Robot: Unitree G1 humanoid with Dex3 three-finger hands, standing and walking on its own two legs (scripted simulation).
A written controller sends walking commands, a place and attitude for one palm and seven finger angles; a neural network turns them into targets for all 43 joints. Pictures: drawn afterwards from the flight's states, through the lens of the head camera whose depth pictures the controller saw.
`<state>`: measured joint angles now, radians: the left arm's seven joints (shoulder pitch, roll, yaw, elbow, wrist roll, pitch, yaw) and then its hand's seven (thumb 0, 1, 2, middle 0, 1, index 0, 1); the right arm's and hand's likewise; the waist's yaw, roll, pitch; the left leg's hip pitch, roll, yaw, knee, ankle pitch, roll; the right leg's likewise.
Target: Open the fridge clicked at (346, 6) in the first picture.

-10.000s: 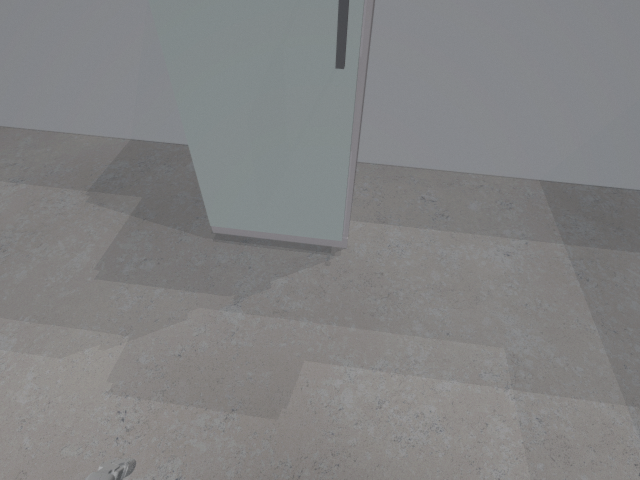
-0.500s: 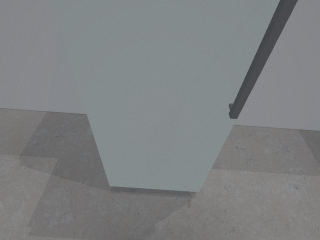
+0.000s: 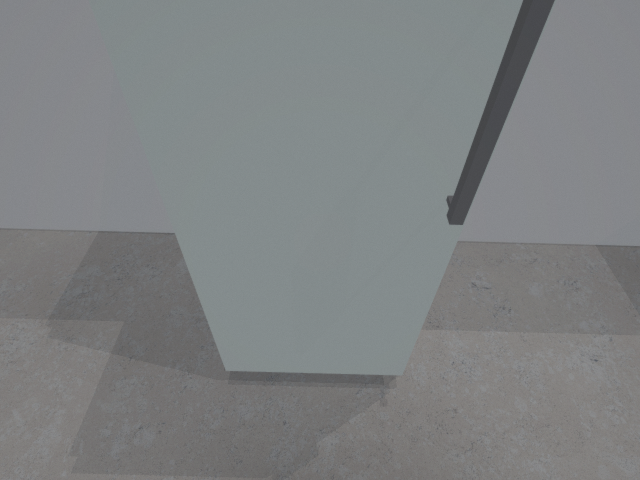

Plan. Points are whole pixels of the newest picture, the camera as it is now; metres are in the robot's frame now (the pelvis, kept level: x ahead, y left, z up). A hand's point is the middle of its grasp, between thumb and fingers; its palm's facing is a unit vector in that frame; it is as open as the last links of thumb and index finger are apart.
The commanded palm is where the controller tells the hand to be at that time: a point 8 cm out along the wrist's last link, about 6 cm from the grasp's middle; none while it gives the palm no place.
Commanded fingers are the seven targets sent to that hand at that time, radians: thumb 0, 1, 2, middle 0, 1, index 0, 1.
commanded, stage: come to a stop and stand still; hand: right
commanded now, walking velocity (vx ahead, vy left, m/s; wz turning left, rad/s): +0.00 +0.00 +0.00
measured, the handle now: (490, 106) +0.53 -0.20 +0.23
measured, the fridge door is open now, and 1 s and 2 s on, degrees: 0 0 0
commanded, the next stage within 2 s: look again from close up in 1.32 s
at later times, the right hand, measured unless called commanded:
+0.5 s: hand out of the picture +0.05 -0.22 -0.17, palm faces +0.04 +0.97 -0.25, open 7.4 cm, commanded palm none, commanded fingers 0.00 -0.90 -0.90 0.20 0.30 0.20 0.30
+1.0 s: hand out of the picture +0.05 -0.19 -0.17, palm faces +0.03 +0.98 -0.21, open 7.3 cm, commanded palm none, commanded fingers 0.00 -0.90 -0.90 0.20 0.30 0.20 0.30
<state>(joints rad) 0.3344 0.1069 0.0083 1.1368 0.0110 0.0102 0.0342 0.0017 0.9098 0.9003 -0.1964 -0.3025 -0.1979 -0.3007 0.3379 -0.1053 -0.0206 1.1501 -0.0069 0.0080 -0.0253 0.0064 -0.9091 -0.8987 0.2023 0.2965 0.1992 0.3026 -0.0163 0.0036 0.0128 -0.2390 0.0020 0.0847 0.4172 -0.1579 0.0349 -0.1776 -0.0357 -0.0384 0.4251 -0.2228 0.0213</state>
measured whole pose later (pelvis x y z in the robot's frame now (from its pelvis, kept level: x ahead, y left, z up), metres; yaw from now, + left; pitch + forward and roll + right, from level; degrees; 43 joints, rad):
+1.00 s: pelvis +0.04 -0.01 +0.00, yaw +0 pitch -1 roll -1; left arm 0.26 0.17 -0.01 1.12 0.01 -0.02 0.03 0.00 0.91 0.90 -0.20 -0.30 -0.20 -0.30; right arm 0.27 -0.14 0.00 1.12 -0.01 -0.02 -0.03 0.01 -0.91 -0.90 0.20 0.30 0.20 0.30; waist -0.01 -0.02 0.04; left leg -0.20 0.03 0.07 0.47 -0.25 0.01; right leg -0.10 -0.01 -0.05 0.41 -0.28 0.00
